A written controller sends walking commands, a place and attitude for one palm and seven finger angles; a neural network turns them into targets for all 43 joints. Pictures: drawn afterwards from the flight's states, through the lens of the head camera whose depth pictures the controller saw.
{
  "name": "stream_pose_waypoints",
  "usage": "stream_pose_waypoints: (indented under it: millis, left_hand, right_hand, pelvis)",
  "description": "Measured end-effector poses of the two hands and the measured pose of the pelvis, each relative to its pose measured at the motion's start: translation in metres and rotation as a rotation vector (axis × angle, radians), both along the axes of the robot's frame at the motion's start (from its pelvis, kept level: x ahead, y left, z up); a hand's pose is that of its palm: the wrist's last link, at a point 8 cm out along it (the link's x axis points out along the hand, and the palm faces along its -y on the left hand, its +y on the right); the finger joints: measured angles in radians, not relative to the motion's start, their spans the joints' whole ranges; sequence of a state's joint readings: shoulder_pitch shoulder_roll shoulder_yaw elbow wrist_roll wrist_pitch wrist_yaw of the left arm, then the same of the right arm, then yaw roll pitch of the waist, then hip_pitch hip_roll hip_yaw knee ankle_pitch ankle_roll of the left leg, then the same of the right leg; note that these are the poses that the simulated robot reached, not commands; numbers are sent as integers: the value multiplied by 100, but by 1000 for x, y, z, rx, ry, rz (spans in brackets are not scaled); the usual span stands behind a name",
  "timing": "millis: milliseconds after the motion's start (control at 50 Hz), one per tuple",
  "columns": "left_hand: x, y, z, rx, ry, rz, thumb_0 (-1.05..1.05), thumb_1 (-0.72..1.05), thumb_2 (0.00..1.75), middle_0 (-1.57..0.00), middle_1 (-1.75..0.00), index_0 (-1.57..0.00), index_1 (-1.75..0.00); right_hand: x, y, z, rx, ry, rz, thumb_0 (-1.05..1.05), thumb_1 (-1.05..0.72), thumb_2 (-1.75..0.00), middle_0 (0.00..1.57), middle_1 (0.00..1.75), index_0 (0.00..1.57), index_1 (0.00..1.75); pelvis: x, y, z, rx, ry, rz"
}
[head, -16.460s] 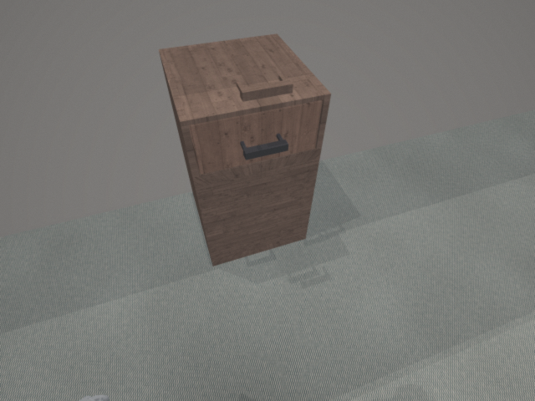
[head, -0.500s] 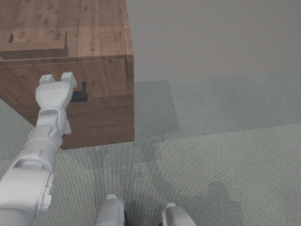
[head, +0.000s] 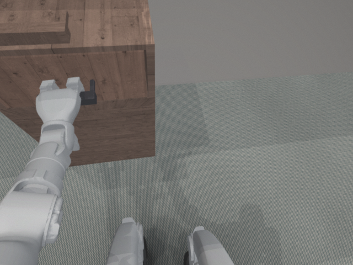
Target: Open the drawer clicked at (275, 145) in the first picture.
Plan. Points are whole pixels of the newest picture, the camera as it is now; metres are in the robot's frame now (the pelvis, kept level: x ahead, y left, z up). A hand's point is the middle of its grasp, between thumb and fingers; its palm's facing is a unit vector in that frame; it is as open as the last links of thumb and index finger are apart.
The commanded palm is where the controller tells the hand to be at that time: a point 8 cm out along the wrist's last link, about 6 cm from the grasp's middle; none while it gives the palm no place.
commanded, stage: lower the fingers behind the handle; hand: left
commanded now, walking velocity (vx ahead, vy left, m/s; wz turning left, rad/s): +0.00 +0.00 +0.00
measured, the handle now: (68, 92) +0.53 +0.25 -0.02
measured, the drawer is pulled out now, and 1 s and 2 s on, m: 0.00 0.00 0.08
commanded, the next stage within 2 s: close the thumb around the handle in 0.38 s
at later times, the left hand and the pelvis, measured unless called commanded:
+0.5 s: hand (68, 115) +0.47 +0.25 -0.04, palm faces -0.04 -0.04 -1.00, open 13.8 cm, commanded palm +0.46 +0.23 +0.02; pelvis +0.00 +0.00 +0.00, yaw +0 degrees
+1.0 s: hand (69, 114) +0.47 +0.25 -0.04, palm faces -0.04 -0.03 -1.00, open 7.1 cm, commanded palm +0.46 +0.23 +0.02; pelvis +0.00 +0.00 +0.00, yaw +0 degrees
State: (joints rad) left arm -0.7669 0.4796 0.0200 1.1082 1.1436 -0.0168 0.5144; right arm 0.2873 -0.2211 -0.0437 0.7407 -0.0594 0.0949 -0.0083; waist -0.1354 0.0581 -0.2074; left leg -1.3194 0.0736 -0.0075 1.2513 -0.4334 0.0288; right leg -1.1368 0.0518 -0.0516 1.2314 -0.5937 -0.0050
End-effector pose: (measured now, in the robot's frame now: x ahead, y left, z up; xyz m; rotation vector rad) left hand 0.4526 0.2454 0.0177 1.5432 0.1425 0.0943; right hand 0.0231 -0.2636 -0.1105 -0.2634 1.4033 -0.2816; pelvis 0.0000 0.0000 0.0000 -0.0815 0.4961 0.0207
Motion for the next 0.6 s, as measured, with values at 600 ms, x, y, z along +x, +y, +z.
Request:
stream_pose_waypoints:
  millis: [600]
  left_hand:
    - [1, 3, -1, -7, 3, -4, 0, -44, 33, -31, -121, -32, -120]
  right_hand:
    - [-1, 1, -3, -1, 3, -2, 0, -90, -90, 20, 30, 20, 30]
  pelvis:
    - [-1, 1, -2, -2, 3, -4]
